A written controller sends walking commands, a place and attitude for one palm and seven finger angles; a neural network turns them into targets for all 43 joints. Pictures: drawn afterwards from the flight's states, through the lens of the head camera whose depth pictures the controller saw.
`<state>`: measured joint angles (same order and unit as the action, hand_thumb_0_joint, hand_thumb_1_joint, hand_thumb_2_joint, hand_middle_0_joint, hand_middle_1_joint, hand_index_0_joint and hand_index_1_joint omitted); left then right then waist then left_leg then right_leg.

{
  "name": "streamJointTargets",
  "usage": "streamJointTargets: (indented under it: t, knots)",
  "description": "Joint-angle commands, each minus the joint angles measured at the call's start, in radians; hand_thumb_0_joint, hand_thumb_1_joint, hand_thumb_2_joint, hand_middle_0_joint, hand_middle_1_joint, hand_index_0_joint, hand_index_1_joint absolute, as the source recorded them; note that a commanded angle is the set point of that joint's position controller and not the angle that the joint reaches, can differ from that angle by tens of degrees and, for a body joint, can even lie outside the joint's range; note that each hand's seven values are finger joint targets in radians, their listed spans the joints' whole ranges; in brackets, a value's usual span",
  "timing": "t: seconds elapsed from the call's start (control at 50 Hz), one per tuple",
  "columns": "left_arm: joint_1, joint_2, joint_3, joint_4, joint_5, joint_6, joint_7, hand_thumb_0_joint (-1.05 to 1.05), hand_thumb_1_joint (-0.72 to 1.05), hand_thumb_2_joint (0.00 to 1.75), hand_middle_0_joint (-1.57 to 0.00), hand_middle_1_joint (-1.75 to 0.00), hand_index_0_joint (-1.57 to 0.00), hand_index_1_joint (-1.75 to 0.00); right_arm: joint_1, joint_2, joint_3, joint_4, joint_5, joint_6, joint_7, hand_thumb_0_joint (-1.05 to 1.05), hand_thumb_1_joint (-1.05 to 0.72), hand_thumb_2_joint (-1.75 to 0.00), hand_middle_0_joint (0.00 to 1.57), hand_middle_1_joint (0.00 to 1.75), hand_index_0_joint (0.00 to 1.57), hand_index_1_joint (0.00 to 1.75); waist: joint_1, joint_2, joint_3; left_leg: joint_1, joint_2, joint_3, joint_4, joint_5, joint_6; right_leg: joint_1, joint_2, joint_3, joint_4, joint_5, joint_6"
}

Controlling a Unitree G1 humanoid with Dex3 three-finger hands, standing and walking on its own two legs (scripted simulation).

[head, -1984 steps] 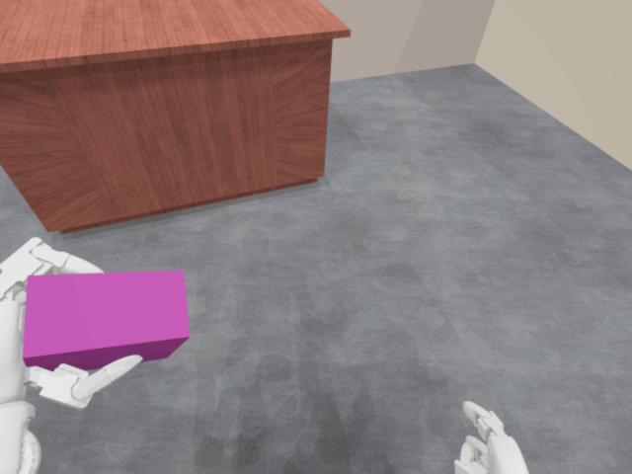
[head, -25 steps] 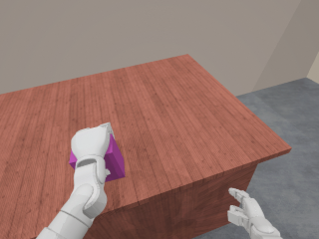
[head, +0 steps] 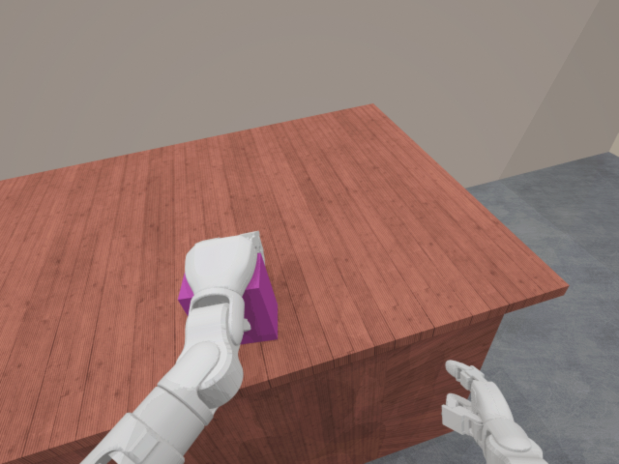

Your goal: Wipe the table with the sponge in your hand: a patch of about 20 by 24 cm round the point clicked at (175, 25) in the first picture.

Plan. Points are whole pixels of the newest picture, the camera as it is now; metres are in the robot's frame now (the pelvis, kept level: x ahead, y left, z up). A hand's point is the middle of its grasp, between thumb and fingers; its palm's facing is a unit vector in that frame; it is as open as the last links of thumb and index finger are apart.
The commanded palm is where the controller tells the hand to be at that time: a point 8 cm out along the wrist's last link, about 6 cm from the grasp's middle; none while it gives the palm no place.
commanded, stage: slide across to the third lane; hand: left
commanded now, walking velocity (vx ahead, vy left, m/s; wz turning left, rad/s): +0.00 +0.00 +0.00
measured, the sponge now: (237, 310) +0.31 +0.16 +0.04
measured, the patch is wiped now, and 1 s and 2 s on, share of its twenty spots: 0.60 0.85 0.85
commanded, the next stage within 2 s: wipe forward along the third lane in 0.16 s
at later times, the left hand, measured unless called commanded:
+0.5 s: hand (254, 275) +0.34 +0.13 +0.09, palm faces +0.03 -0.06 -1.00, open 10.5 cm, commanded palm +0.32 +0.13 +0.13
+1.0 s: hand (256, 248) +0.39 +0.15 +0.09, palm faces -0.02 -0.04 -1.00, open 10.4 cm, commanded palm +0.37 +0.16 +0.13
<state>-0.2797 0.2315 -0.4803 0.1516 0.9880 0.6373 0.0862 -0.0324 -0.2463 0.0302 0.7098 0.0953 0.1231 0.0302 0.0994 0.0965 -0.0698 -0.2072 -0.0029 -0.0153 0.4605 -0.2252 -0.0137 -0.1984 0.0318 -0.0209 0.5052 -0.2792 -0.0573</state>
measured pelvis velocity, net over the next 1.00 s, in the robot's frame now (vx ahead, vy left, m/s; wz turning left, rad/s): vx -0.01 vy -0.02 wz -0.02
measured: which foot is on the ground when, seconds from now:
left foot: down 0.00-1.00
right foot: down 0.00-1.00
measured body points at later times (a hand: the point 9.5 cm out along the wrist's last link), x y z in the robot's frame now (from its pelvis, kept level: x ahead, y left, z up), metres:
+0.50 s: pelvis -0.01 -0.01 +0.00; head -0.05 -0.06 +0.45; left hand +0.33 +0.13 +0.14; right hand +0.23 -0.22 -0.09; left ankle +0.01 +0.13 -0.74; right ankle +0.00 -0.08 -0.74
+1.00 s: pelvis -0.01 -0.02 +0.00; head -0.03 -0.05 +0.45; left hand +0.39 +0.14 +0.14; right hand +0.16 -0.26 -0.12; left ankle +0.01 +0.13 -0.74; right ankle +0.00 -0.08 -0.74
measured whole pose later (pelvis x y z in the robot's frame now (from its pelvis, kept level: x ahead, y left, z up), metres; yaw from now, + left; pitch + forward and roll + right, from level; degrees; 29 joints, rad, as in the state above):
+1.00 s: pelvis -0.01 -0.02 +0.00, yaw -1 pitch +3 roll +1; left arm -0.69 0.18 -0.31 0.79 0.95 0.56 0.15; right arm 0.09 -0.26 0.02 0.76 0.09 0.16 -0.05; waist 0.01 0.07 -0.12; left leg -0.32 0.02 -0.01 0.47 -0.21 -0.02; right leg -0.32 0.06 -0.01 0.51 -0.25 -0.08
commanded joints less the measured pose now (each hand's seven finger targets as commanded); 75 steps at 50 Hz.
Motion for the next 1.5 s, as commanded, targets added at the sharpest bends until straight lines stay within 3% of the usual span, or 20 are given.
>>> streamJointTargets:
  t: [0.0,0.02,0.1,0.26,0.3,0.38,0.4,0.42,0.46,0.5,0.56,0.7,0.78,0.9,0.96,1.12,1.2,1.32,1.38,1.48]
  knots:
    - [-0.372,0.010,0.081,-0.142,-0.032,-0.026,0.037,0.00,0.10,1.30,-1.20,-1.60,-1.20,-1.60,-0.267,-0.074,-0.027,-0.177,0.000,-0.059,0.006,0.00,-0.90,-0.90,0.20,0.30,0.20,0.30,-0.016,-0.157,-0.188,0.076,-0.025,-0.006,-0.033,0.132,0.052,0.012,0.001,0.074,-0.099,0.192,-0.013]
    - [-0.378,-0.026,0.050,-0.127,-0.032,-0.022,0.043,0.00,0.10,1.30,-1.20,-1.60,-1.20,-1.60,-0.261,-0.071,-0.028,-0.179,-0.001,-0.062,0.008,0.00,-0.90,-0.90,0.20,0.30,0.20,0.30,-0.018,-0.158,-0.209,0.081,-0.027,0.004,-0.024,0.140,0.055,0.025,-0.004,0.058,-0.093,0.209,-0.009]
    - [-0.419,0.017,0.093,-0.083,-0.034,-0.012,0.048,0.00,0.10,1.30,-1.20,-1.60,-1.20,-1.60,-0.266,-0.076,-0.026,-0.169,-0.002,-0.051,0.007,0.00,-0.90,-0.90,0.20,0.30,0.20,0.30,-0.021,-0.176,-0.189,0.061,-0.026,0.002,-0.028,0.124,0.052,0.018,-0.005,0.086,-0.113,0.199,-0.009]
    - [-0.471,-0.046,0.048,0.026,-0.022,0.001,0.061,0.00,0.10,1.30,-1.20,-1.60,-1.20,-1.60,-0.257,-0.071,-0.028,-0.157,0.000,-0.051,0.011,0.00,-0.90,-0.90,0.20,0.30,0.20,0.30,-0.028,-0.164,-0.220,0.054,-0.029,0.016,-0.013,0.131,0.050,0.010,-0.011,0.069,-0.095,0.223,-0.007]
    - [-0.490,0.001,0.101,0.045,-0.031,0.004,0.063,0.00,0.10,1.30,-1.20,-1.60,-1.20,-1.60,-0.258,-0.077,-0.029,-0.156,0.000,-0.044,0.006,0.00,-0.90,-0.90,0.20,0.30,0.20,0.30,-0.024,-0.177,-0.212,0.039,-0.029,0.013,-0.023,0.110,0.049,0.012,-0.009,0.085,-0.110,0.200,-0.007]
    - [-0.531,-0.019,0.086,0.123,-0.027,0.007,0.071,0.00,0.10,1.30,-1.20,-1.60,-1.20,-1.60,-0.246,-0.079,-0.029,-0.143,0.001,-0.048,-0.004,0.00,-0.90,-0.90,0.20,0.30,0.20,0.30,-0.036,-0.207,-0.198,0.023,-0.031,0.027,-0.016,0.090,0.051,-0.004,-0.017,0.079,-0.112,0.190,0.002]
    - [-0.538,0.044,0.145,0.133,-0.032,0.004,0.073,0.00,0.10,1.30,-1.20,-1.60,-1.20,-1.60,-0.244,-0.085,-0.029,-0.141,-0.001,-0.043,-0.010,0.00,-0.90,-0.90,0.20,0.30,0.20,0.30,-0.028,-0.199,-0.198,0.017,-0.030,0.019,-0.026,0.083,0.050,0.002,-0.014,0.095,-0.119,0.178,-0.001]
    - [-0.554,-0.004,0.100,0.160,-0.026,0.005,0.072,0.00,0.10,1.30,-1.20,-1.60,-1.20,-1.60,-0.242,-0.081,-0.027,-0.138,0.001,-0.042,-0.014,0.00,-0.90,-0.90,0.20,0.30,0.20,0.30,-0.040,-0.205,-0.186,0.017,-0.030,0.028,-0.023,0.078,0.051,-0.009,-0.019,0.079,-0.116,0.168,0.003]
    - [-0.599,-0.015,0.092,0.209,-0.025,0.000,0.071,0.00,0.10,1.30,-1.20,-1.60,-1.20,-1.60,-0.228,-0.081,-0.027,-0.130,0.004,-0.043,-0.022,0.00,-0.90,-0.90,0.20,0.30,0.20,0.30,-0.053,-0.207,-0.162,0.006,-0.029,0.028,-0.023,0.050,0.049,-0.044,-0.020,0.081,-0.125,0.131,0.005]
    - [-0.611,0.043,0.146,0.253,-0.020,-0.004,0.068,0.00,0.10,1.30,-1.20,-1.60,-1.20,-1.60,-0.221,-0.088,-0.028,-0.126,0.001,-0.039,-0.032,0.00,-0.90,-0.90,0.20,0.30,0.20,0.30,-0.041,-0.188,-0.165,-0.003,-0.030,0.022,-0.034,0.033,0.049,-0.044,-0.018,0.095,-0.136,0.098,0.002]
    - [-0.640,-0.007,0.109,0.329,-0.013,-0.012,0.072,0.00,0.10,1.30,-1.20,-1.60,-1.20,-1.60,-0.199,-0.084,-0.028,-0.123,0.003,-0.036,-0.041,0.00,-0.90,-0.90,0.20,0.30,0.20,0.30,-0.055,-0.191,-0.176,-0.012,-0.030,0.032,-0.026,0.022,0.047,-0.061,-0.022,0.079,-0.129,0.074,0.006]
    - [-0.710,0.087,0.200,0.459,-0.025,-0.037,0.085,0.00,0.10,1.30,-1.20,-1.60,-1.20,-1.60,-0.152,-0.094,-0.028,-0.117,0.000,-0.027,-0.066,0.00,-0.90,-0.90,0.20,0.30,0.20,0.30,-0.061,-0.205,-0.203,-0.057,-0.026,0.030,-0.025,0.015,0.047,-0.049,-0.029,0.101,-0.134,0.083,0.014]
    - [-0.735,0.061,0.177,0.513,-0.008,-0.048,0.089,0.00,0.10,1.30,-1.20,-1.60,-1.20,-1.60,-0.117,-0.095,-0.030,-0.113,-0.003,-0.023,-0.071,0.00,-0.90,-0.90,0.20,0.30,0.20,0.30,-0.072,-0.183,-0.211,-0.063,-0.024,0.034,-0.017,0.022,0.049,-0.057,-0.029,0.089,-0.120,0.112,0.014]
    - [-0.741,0.124,0.240,0.535,-0.017,-0.074,0.094,0.00,0.10,1.30,-1.20,-1.60,-1.20,-1.60,-0.081,-0.099,-0.036,-0.121,-0.005,-0.021,-0.075,0.00,-0.90,-0.90,0.20,0.30,0.20,0.30,-0.072,-0.229,-0.261,-0.090,-0.021,0.031,-0.014,0.063,0.053,0.000,-0.032,0.095,-0.109,0.212,0.022]
    - [-0.748,0.125,0.231,0.580,-0.007,-0.075,0.098,0.00,0.10,1.30,-1.20,-1.60,-1.20,-1.60,-0.062,-0.107,-0.037,-0.106,-0.008,-0.019,-0.080,0.00,-0.90,-0.90,0.20,0.30,0.20,0.30,-0.083,-0.218,-0.216,-0.096,-0.018,0.035,-0.016,0.039,0.054,-0.037,-0.031,0.095,-0.119,0.178,0.025]
    - [-0.830,0.208,0.282,0.642,0.000,-0.099,0.104,0.00,0.10,1.30,-1.20,-1.60,-1.20,-1.60,-0.017,-0.114,-0.039,-0.093,-0.012,-0.025,-0.089,0.00,-0.90,-0.90,0.20,0.30,0.20,0.30,-0.092,-0.203,-0.261,-0.105,-0.015,0.037,-0.013,0.050,0.057,-0.014,-0.034,0.095,-0.116,0.199,0.031]
    - [-0.847,0.181,0.271,0.650,0.009,-0.117,0.100,0.00,0.10,1.30,-1.20,-1.60,-1.20,-1.60,0.002,-0.109,-0.043,-0.097,-0.012,-0.026,-0.083,0.00,-0.90,-0.90,0.20,0.30,0.20,0.30,-0.095,-0.179,-0.297,-0.101,-0.013,0.037,-0.008,0.092,0.056,-0.004,-0.032,0.087,-0.098,0.275,0.025]
    - [-0.856,0.233,0.303,0.693,0.016,-0.130,0.116,0.00,0.10,1.30,-1.20,-1.60,-1.20,-1.60,0.024,-0.121,-0.046,-0.091,-0.017,-0.023,-0.084,0.00,-0.90,-0.90,0.20,0.30,0.20,0.30,-0.103,-0.186,-0.273,-0.119,-0.012,0.040,-0.007,0.078,0.057,-0.016,-0.031,0.089,-0.105,0.260,0.029]
    - [-0.906,0.218,0.286,0.727,0.024,-0.127,0.122,0.00,0.10,1.30,-1.20,-1.60,-1.20,-1.60,0.039,-0.122,-0.045,-0.076,-0.018,-0.026,-0.082,0.00,-0.90,-0.90,0.20,0.30,0.20,0.30,-0.122,-0.181,-0.251,-0.122,-0.007,0.039,-0.006,0.068,0.056,-0.052,-0.031,0.077,-0.102,0.247,0.030]
    - [-0.960,0.249,0.297,0.759,0.027,-0.125,0.128,0.00,0.10,1.30,-1.20,-1.60,-1.20,-1.60,0.056,-0.125,-0.044,-0.067,-0.020,-0.030,-0.086,0.00,-0.90,-0.90,0.20,0.30,0.20,0.30,-0.131,-0.167,-0.283,-0.126,-0.007,0.042,-0.002,0.072,0.057,-0.053,-0.032,0.076,-0.101,0.248,0.033]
